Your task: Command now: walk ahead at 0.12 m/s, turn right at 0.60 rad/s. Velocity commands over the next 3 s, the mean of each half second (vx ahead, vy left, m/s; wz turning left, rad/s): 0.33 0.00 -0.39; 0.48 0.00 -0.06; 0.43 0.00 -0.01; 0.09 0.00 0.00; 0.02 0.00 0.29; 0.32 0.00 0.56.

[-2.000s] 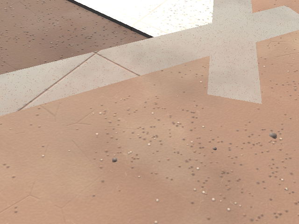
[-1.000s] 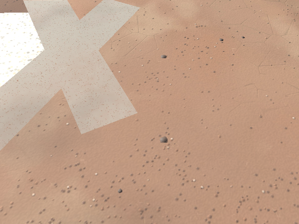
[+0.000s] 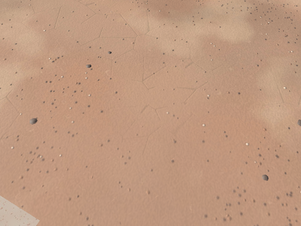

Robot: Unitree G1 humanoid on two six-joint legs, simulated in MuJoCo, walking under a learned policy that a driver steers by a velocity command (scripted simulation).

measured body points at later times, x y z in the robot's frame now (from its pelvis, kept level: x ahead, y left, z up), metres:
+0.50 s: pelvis +0.14 -0.06 +0.01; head +0.15 -0.09 +0.46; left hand +0.20 +0.22 -0.09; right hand +0.28 -0.34 -0.10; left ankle +0.34 +0.07 -0.68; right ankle +0.00 -0.13 -0.74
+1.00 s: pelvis +0.43 -0.07 +0.01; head +0.46 -0.08 +0.46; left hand +0.66 +0.14 -0.08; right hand +0.40 -0.35 -0.12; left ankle +0.39 +0.03 -0.74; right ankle +0.57 -0.27 -0.68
